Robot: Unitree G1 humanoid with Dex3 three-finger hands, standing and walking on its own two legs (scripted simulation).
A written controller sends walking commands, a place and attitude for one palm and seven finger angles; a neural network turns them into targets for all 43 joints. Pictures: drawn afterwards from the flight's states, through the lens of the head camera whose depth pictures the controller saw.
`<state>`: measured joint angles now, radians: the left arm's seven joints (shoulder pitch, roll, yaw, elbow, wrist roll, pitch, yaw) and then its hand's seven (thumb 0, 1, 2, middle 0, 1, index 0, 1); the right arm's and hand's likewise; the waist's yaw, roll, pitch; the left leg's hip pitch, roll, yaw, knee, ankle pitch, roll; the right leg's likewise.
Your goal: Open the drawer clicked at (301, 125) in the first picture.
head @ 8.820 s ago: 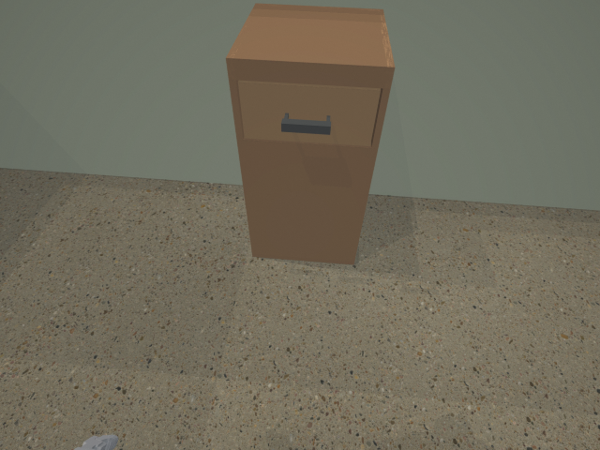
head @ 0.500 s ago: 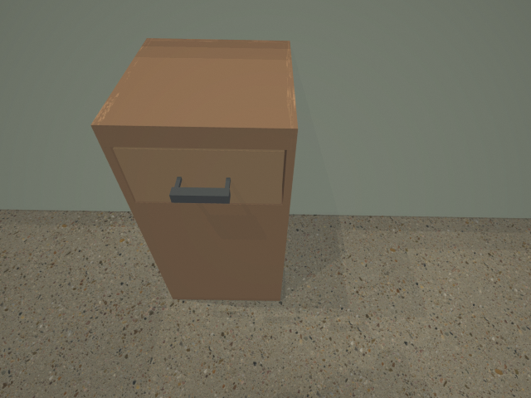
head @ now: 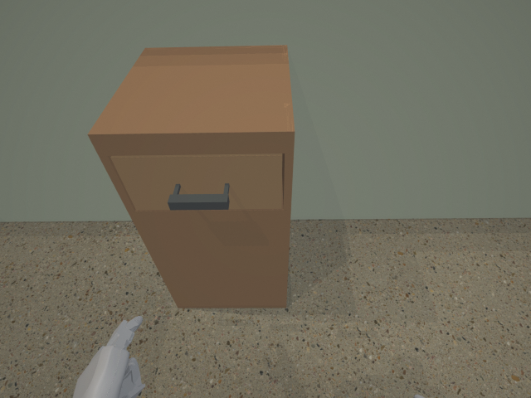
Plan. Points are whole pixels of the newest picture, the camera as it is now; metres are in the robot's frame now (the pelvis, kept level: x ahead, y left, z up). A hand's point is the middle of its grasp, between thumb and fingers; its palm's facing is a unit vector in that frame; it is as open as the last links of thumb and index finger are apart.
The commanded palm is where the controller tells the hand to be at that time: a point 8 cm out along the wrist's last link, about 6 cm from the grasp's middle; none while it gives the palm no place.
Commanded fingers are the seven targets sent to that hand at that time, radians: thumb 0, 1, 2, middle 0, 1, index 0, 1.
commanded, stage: raise the hand with hooked fingers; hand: left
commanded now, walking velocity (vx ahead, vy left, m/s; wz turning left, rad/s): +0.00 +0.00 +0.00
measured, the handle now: (200, 194) +0.56 +0.19 -0.07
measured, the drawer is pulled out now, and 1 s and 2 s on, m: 0.00 0.00 0.00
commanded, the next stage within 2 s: move the hooked fingers above the handle in 1.72 s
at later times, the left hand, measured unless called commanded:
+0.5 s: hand (134, 334) +0.22 +0.22 -0.02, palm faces +0.10 -0.07 -0.99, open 10.1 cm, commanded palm +0.19 +0.22 +0.03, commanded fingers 0.00 0.08 0.55 -0.26 -0.82 -0.26 -0.82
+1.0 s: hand (133, 277) +0.28 +0.22 +0.04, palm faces +0.09 -0.08 -0.99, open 12.9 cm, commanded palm +0.26 +0.22 +0.10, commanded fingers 0.00 -0.50 0.30 -0.30 -1.20 -0.30 -1.20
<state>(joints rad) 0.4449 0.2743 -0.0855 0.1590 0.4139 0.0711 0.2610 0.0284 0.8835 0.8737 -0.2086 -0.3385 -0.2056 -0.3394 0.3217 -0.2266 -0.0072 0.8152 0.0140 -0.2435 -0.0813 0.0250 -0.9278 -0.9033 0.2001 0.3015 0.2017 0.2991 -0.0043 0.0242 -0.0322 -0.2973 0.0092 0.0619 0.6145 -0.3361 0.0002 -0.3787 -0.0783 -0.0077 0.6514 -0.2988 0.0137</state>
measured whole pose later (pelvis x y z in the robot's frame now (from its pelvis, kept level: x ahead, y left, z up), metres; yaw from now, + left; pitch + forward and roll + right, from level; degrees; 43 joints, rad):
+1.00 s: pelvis +0.02 -0.01 -0.01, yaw +0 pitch +5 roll +1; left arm 0.17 0.39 -0.05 -0.02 1.01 0.03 0.28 0.00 -0.28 0.39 -0.31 -1.06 -0.31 -1.06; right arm 0.13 -0.26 -0.05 0.61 -0.03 0.06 -0.01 0.02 -0.91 -0.90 0.20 0.30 0.20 0.30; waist 0.06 0.05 -0.06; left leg -0.36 0.03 0.04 0.67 -0.39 -0.02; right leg -0.45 -0.05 -0.01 0.71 -0.35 0.01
